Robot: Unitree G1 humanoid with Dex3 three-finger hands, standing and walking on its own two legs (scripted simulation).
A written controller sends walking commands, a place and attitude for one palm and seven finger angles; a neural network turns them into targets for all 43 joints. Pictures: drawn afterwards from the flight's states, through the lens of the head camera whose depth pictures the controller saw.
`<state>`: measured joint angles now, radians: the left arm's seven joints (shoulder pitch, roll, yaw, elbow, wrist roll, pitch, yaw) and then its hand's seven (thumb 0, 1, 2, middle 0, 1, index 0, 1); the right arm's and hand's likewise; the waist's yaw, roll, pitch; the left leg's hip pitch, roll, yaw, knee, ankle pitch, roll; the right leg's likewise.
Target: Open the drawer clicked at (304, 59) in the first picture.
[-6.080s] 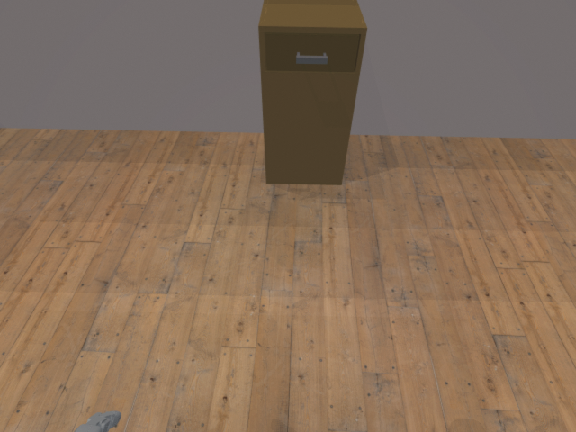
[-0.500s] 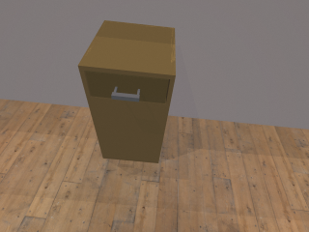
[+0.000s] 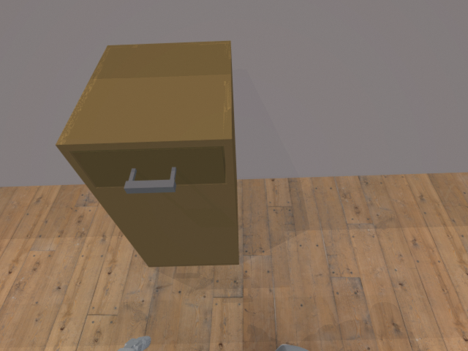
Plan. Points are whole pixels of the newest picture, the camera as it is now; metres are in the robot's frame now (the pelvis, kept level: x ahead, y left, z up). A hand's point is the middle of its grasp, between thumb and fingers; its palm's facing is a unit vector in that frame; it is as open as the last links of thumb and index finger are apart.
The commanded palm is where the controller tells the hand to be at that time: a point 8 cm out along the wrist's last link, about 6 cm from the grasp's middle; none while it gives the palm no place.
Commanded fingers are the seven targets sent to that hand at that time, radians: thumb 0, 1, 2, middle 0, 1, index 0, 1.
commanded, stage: come to a stop and stand still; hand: left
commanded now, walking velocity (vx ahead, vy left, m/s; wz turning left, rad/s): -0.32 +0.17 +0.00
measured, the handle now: (152, 179) +0.50 +0.21 -0.08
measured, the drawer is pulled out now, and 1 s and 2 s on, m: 0.00 0.00 0.00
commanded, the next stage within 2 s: look again from close up in 0.94 s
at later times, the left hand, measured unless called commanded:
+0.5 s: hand out of the picture +0.00 +0.28 -0.17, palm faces +0.06 -0.97 -0.25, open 7.4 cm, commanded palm none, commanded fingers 0.00 0.90 0.90 -0.20 -0.30 -0.20 -0.30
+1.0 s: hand out of the picture -0.06 +0.27 -0.16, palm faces +0.01 -0.98 -0.18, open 7.4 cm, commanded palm none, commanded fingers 0.00 0.90 0.90 -0.20 -0.30 -0.20 -0.30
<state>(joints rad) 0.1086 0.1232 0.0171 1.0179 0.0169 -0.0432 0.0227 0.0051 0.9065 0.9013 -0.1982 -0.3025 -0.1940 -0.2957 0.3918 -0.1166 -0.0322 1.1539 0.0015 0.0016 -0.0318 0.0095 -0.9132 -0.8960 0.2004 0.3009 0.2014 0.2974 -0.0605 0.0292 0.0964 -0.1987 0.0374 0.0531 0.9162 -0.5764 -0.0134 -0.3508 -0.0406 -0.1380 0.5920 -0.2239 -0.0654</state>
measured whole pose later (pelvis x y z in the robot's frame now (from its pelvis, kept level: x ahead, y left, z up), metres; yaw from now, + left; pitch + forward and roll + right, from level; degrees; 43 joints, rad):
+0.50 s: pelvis -0.04 +0.07 +0.00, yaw +0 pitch -3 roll +0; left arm 0.29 0.22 0.03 0.98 0.02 0.08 0.03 0.01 0.91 0.90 -0.20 -0.30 -0.20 -0.30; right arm 0.25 -0.20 -0.03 0.88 -0.03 0.03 -0.01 0.01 -0.91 -0.90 0.20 0.30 0.20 0.30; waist 0.01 -0.01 -0.02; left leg -0.19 -0.03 0.10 0.58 -0.34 0.07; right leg -0.42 -0.04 -0.01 0.79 -0.34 -0.02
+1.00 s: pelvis -0.07 +0.11 +0.01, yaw -1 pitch -1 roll +0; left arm 0.32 0.14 0.00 1.05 0.02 0.01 0.03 0.01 0.92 0.90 -0.20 -0.30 -0.20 -0.30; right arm 0.38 -0.17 0.01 1.05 -0.02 0.00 -0.02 0.01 -0.92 -0.90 0.20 0.30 0.20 0.30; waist -0.01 0.00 0.00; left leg -0.19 -0.08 0.12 0.40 -0.21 0.11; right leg -0.26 -0.02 -0.02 0.46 -0.19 -0.01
